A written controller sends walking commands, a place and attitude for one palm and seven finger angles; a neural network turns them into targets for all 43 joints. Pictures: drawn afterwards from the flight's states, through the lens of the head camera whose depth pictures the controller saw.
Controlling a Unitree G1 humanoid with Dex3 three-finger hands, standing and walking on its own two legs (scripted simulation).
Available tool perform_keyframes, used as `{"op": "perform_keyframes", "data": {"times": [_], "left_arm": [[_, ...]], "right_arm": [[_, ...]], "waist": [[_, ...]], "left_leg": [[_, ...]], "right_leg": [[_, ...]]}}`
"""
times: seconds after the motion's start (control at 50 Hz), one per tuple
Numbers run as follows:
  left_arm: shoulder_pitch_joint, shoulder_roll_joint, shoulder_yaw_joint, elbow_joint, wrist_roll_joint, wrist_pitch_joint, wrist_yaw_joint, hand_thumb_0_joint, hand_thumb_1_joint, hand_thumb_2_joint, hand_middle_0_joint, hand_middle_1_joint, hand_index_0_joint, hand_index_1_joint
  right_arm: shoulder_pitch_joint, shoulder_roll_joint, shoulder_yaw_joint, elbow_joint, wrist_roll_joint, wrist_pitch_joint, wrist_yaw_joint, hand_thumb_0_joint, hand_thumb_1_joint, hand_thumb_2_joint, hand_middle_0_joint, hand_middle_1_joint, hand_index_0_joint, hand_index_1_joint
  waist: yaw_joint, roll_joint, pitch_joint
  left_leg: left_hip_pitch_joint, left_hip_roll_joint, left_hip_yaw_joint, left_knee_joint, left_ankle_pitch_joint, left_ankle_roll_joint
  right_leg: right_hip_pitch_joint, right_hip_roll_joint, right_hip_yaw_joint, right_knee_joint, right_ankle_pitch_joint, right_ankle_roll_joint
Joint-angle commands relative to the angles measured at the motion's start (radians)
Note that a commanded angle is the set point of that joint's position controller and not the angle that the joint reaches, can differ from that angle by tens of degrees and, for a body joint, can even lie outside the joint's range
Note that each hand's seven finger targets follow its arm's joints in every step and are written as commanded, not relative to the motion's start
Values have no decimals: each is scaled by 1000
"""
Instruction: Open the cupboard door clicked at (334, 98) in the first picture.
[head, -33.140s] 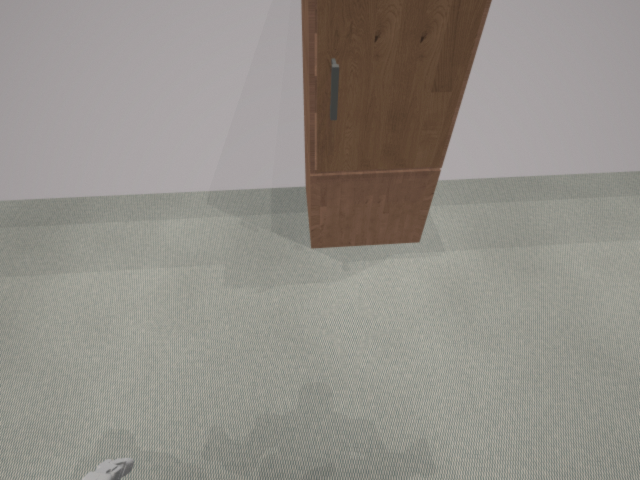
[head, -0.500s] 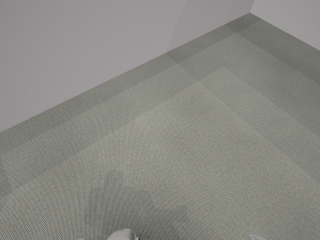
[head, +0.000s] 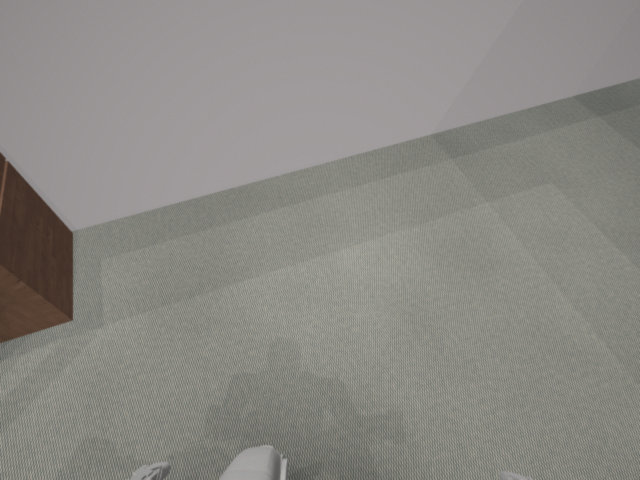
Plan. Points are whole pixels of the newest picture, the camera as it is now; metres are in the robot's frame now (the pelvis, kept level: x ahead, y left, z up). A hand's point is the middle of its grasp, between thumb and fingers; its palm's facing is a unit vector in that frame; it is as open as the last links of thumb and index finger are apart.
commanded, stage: turn to face it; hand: left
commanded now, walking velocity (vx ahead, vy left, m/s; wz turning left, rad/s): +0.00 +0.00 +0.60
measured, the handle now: out of the picture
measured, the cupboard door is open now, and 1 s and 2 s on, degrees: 39 39 39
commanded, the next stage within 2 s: take the last steps up to it in 1.54 s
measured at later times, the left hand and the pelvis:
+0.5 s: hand out of the picture +0.08 +0.23 -0.15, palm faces +0.28 -0.92 -0.28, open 7.4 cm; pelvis +0.02 -0.02 -0.01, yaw +17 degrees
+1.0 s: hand out of the picture -0.05 +0.22 -0.18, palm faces +0.58 -0.78 -0.22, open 7.4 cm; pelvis +0.02 +0.00 +0.00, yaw +35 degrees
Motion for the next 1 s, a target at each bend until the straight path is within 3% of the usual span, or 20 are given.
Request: {"op": "perform_keyframes", "data": {"times": [0.0, 0.04, 0.08, 0.12, 0.14, 0.24, 0.38, 0.44, 0.46, 0.48, 0.5, 0.54, 0.6, 0.72, 0.78, 0.8, 0.84, 0.86, 0.92, 0.98], "left_arm": [[58, 217, 62, -54, 2, -31, 16, 0, 900, 900, -200, -300, -200, -300], [82, 228, 68, -34, 1, -31, 12, 0, 900, 900, -200, -300, -200, -300], [45, 224, 72, -41, -16, -26, 6, 0, 900, 900, -200, -300, -200, -300], [-34, 109, 35, -113, -24, -14, -2, 0, 900, 900, -200, -300, -200, -300], [-97, 139, 34, -128, -14, -3, 4, 0, 900, 900, -200, -300, -200, -300], [-59, 116, 44, -60, -16, 5, -4, 0, 900, 900, -200, -300, -200, -300], [-72, 107, 39, -69, -22, 3, -5, 0, 900, 900, -200, -300, -200, -300], [45, 136, 50, -43, -22, -12, 1, 0, 900, 900, -200, -300, -200, -300], [84, 197, 64, -36, -11, -25, 9, 0, 900, 900, -200, -300, -200, -300], [94, 283, 79, -40, 2, -30, 16, 0, 900, 900, -200, -300, -200, -300], [80, 274, 67, -45, -6, -29, 19, 0, 900, 900, -200, -300, -200, -300], [-30, 192, 55, -73, -8, -26, 22, 0, 900, 900, -200, -300, -200, -300], [-28, 157, 37, -76, -12, -32, 18, 0, 900, 900, -200, -300, -200, -300], [79, 222, 60, -36, -2, -34, 18, 0, 900, 900, -200, -300, -200, -300], [51, 230, 68, -34, -9, -29, 9, 0, 900, 900, -200, -300, -200, -300], [32, 221, 67, -39, -17, -26, 5, 0, 900, 900, -200, -300, -200, -300], [-43, 112, 33, -108, -23, -14, -1, 0, 900, 900, -200, -300, -200, -300], [-76, 143, 38, -117, -17, -3, 3, 0, 900, 900, -200, -300, -200, -300], [-71, 139, 49, -63, -10, 11, 0, 0, 900, 900, -200, -300, -200, -300], [-25, 131, 50, -36, -9, 11, -9, 0, 900, 900, -200, -300, -200, -300]], "right_arm": [[-88, -33, 7, -107, 12, -43, 4, 0, -900, -900, 200, 300, 200, 300], [-62, -34, 9, -103, 11, -53, 2, 0, -900, -900, 200, 300, 200, 300], [52, -85, -3, -71, 7, -63, -1, 0, -900, -900, 200, 300, 200, 300], [190, -275, -52, -49, -3, -67, -22, 0, -900, -900, 200, 300, 200, 300], [228, -263, -47, -28, -4, -62, -28, 0, -900, -900, 200, 300, 200, 300], [70, -179, -22, -60, -3, -77, -54, 0, -900, -900, 200, 300, 200, 300], [47, -190, -33, -57, -10, -63, -45, 0, -900, -900, 200, 300, 200, 300], [-13, -177, -37, -77, 3, -56, -41, 0, -900, -900, 200, 300, 200, 300], [-9, -122, -30, -88, 12, -57, -36, 0, -900, -900, 200, 300, 200, 300], [-16, -66, -21, -115, 14, -58, -31, 0, -900, -900, 200, 300, 200, 300], [-19, -111, -28, -109, 6, -51, -26, 0, -900, -900, 200, 300, 200, 300], [9, -82, -30, -82, 2, -34, -16, 0, -900, -900, 200, 300, 200, 300], [-7, -68, -15, -67, 5, -27, -4, 0, -900, -900, 200, 300, 200, 300], [-88, -32, 9, -89, 12, -41, 3, 0, -900, -900, 200, 300, 200, 300], [-9, -58, 4, -76, 8, -50, -1, 0, -900, -900, 200, 300, 200, 300], [55, -93, -5, -59, 5, -56, -2, 0, -900, -900, 200, 300, 200, 300], [198, -274, -52, -41, -3, -62, -18, 0, -900, -900, 200, 300, 200, 300], [210, -280, -49, -27, -5, -57, -28, 0, -900, -900, 200, 300, 200, 300], [56, -204, -27, -69, -6, -65, -48, 0, -900, -900, 200, 300, 200, 300], [37, -177, -16, -68, -2, -76, -49, 0, -900, -900, 200, 300, 200, 300]], "waist": [[63, -190, -155], [63, -195, -184], [-6, -108, -220], [-85, 320, -244], [-92, 179, -223], [-6, 156, -188], [-2, 172, -153], [60, 130, -168], [79, -53, -186], [92, -334, -165], [80, -279, -150], [15, -266, -126], [8, -240, -114], [66, -200, -140], [19, -185, -153], [-24, -113, -181], [-97, 308, -236], [-94, 195, -232], [-26, 170, -127], [7, 128, -156]], "left_leg": [[26, 11, 60, -283, -25, -11], [96, -12, 86, -448, 33, -1], [320, 4, 49, -656, 291, 23], [558, 416, -480, -689, 973, 271], [530, 425, -421, -651, 972, 308], [414, 224, -261, -663, 782, 214], [288, 193, -329, -674, 607, 204], [137, 134, -325, -581, 476, 148], [-1, 45, -252, -445, 254, 86], [-126, -101, -61, -173, -144, 9], [-94, -37, -105, 41, -189, 21], [-98, -2, -91, 159, -66, 10], [-82, 17, -27, 78, 10, -21], [38, -2, 69, -295, -6, -10], [211, -19, 85, -506, 142, 13], [354, 1, 50, -618, 283, 31], [549, 410, -479, -695, 846, 267], [507, 430, -451, -683, 794, 319], [319, 275, -348, -740, 502, 236], [340, 209, -281, -736, 507, 202]], "right_leg": [[222, -242, 92, -98, 559, -131], [254, -236, 62, -16, 629, -102], [114, -214, -7, 136, 511, -27], [-353, -7, 0, 516, -383, 91], [-365, -27, 104, 598, -346, 70], [-311, 9, 133, 580, -134, 75], [-113, 83, 95, 234, -124, 60], [139, 87, 92, -58, 68, 49], [276, -69, 246, -218, 66, 9], [275, -348, 519, -284, 175, -112], [143, -396, 496, -272, 223, -179], [94, -273, 342, -243, 246, -149], [146, -193, 140, -184, 492, -121], [244, -240, 88, -95, 663, -130], [152, -229, 27, 9, 575, -72], [54, -213, -3, 120, 491, -29], [-343, -7, 1, 531, -381, 83], [-351, -22, 110, 614, -364, 64], [-334, -17, 152, 647, -165, 66], [-300, 7, 141, 593, -83, 73]]}}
